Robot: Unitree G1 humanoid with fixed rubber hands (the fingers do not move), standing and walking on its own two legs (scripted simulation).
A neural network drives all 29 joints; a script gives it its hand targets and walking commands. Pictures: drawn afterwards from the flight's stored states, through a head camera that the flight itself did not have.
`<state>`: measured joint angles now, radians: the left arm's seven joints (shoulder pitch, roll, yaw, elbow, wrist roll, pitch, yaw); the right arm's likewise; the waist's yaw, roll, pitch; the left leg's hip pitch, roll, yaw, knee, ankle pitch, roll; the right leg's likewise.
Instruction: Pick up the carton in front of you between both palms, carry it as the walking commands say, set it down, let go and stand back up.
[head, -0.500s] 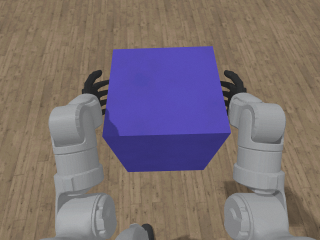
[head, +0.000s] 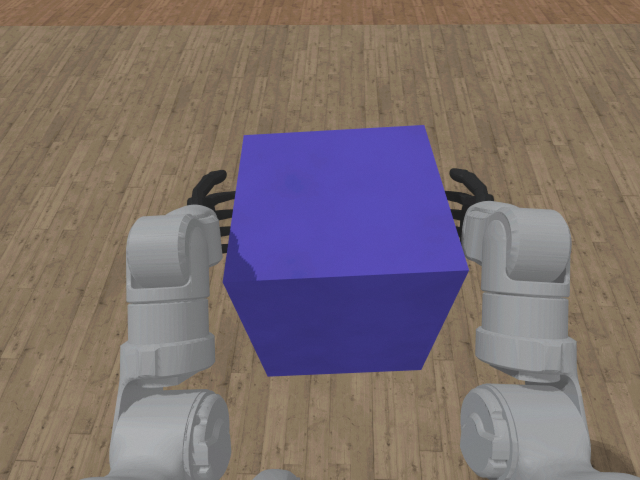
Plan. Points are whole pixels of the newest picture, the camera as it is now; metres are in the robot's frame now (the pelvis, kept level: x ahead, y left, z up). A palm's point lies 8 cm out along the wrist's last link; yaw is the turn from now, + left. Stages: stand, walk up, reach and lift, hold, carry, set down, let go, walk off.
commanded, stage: carry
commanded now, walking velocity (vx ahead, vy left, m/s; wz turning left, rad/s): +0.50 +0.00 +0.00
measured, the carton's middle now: (339, 261) +0.38 +0.02 +0.07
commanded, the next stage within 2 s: none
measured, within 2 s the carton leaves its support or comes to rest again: neither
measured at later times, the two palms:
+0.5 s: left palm (264, 55) +0.70 +0.16 +0.17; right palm (459, 74) +0.66 -0.14 +0.17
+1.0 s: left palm out of the picture +0.98 +0.18 +0.23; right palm out of the picture +1.00 -0.12 +0.22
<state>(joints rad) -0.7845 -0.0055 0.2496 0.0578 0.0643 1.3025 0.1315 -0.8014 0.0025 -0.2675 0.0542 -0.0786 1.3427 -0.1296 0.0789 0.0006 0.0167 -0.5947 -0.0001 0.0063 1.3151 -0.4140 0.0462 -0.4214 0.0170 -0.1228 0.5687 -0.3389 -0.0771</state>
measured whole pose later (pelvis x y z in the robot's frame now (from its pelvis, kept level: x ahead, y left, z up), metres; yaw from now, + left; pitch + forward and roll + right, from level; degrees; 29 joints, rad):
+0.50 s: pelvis +0.30 +0.04 +0.03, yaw -1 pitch +5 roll -1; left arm -0.81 -0.01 0.30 0.02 0.09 1.32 0.12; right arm -0.77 0.01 -0.24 0.01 -0.04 1.32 -0.16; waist -0.09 0.00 0.04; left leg -0.35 -0.01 0.12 0.52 -0.36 0.08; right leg -0.71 -0.02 -0.02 1.21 -0.41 -0.03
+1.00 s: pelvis +0.61 +0.01 +0.06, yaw +0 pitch +6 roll +1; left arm -0.83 0.00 0.27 0.03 0.04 1.30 0.15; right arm -0.83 0.01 -0.28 -0.01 -0.08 1.36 -0.14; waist 0.08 0.00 -0.01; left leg -0.76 0.05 0.05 0.93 -0.33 0.03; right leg -0.24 -0.01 -0.10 0.48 -0.43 -0.04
